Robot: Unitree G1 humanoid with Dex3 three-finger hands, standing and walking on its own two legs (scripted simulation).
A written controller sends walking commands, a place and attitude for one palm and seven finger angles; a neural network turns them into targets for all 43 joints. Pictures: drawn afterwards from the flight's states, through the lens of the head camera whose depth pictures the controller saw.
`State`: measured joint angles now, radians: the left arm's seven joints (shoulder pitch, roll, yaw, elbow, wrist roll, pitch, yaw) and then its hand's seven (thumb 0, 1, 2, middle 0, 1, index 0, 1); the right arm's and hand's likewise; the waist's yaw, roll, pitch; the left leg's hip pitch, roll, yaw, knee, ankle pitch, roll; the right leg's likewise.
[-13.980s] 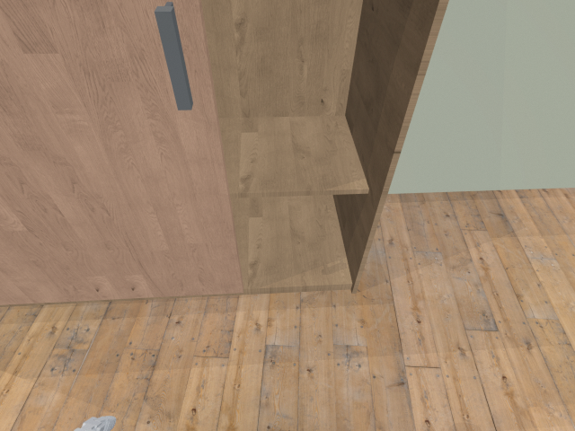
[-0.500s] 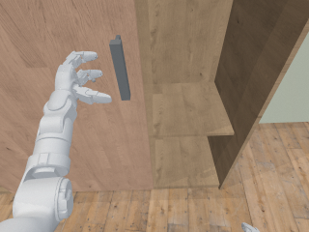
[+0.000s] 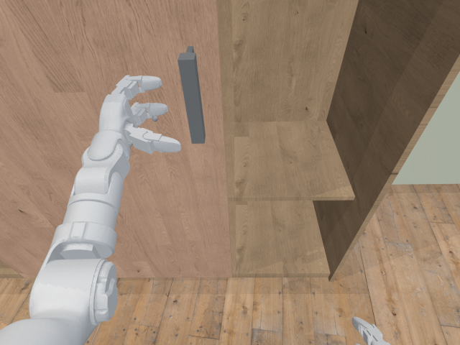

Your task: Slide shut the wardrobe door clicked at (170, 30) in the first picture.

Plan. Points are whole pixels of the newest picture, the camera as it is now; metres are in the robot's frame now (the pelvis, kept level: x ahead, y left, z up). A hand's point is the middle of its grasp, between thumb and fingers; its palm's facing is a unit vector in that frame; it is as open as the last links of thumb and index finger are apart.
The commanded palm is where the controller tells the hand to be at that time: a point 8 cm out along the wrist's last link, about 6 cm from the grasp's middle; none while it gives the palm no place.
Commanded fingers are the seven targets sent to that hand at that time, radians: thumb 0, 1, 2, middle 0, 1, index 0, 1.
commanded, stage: move the hooked fingers beside the handle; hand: left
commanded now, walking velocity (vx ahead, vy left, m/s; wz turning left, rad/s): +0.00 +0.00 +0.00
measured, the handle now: (194, 96) +0.51 +0.08 +0.19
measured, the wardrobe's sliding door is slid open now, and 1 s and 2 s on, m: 0.43 0.43 0.43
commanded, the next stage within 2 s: feel for the door with the fingertips in 0.08 s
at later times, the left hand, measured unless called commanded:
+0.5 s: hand (170, 115) +0.45 +0.11 +0.20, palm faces -0.02 -1.00 +0.02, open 14.0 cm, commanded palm +0.42 +0.17 +0.19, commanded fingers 0.00 -0.50 0.30 -0.30 -1.20 -0.30 -1.20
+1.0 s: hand (173, 107) +0.45 +0.11 +0.21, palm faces +0.00 -1.00 +0.00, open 14.0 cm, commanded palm +0.43 +0.16 +0.19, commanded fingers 0.00 -0.50 0.30 -0.30 -1.20 -0.30 -1.20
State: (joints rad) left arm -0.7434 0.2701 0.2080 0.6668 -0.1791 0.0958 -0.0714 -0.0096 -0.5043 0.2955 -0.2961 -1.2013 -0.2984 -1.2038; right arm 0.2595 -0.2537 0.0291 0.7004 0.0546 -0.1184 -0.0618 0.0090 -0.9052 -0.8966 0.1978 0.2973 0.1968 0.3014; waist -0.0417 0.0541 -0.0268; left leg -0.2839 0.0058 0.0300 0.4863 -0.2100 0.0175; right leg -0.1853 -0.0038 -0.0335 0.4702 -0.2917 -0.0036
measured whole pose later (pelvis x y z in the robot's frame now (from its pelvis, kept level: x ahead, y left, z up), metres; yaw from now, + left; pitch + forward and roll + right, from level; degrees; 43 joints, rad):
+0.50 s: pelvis +0.00 +0.00 +0.00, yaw -1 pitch +1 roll +0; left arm -0.76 0.23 0.20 0.68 -0.17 0.06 -0.04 -0.01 -0.50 0.30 -0.30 -1.20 -0.30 -1.20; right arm 0.32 -0.26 0.01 0.74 0.05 -0.14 -0.05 0.01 -0.91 -0.90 0.20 0.30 0.20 0.30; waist -0.06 0.05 -0.03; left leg -0.29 0.01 0.04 0.49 -0.22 0.02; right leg -0.20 0.00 -0.02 0.47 -0.29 0.00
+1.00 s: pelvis +0.00 -0.01 +0.00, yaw +0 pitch +2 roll +0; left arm -0.83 0.24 0.20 0.76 -0.16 0.05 -0.02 -0.01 -0.50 0.30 -0.30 -1.20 -0.30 -1.20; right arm 0.30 -0.26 0.01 0.73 0.05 -0.12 -0.05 0.01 -0.91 -0.90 0.20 0.30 0.20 0.30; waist -0.05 0.06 -0.04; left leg -0.31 0.01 0.03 0.49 -0.22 0.01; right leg -0.21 0.00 -0.03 0.48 -0.30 -0.01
